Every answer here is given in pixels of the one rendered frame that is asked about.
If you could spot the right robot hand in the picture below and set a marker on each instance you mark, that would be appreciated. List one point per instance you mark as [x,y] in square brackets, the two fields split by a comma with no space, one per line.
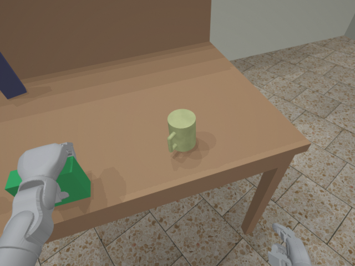
[294,252]

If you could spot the left robot hand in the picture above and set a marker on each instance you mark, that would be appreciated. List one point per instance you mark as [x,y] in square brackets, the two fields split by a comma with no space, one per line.
[47,161]

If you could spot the robot left forearm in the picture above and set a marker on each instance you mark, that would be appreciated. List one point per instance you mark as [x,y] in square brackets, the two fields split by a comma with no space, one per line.
[31,222]

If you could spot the table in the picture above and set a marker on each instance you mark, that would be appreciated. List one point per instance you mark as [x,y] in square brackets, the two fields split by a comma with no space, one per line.
[105,75]

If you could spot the sponge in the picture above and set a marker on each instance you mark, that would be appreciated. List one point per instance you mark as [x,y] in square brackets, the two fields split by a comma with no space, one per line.
[72,180]

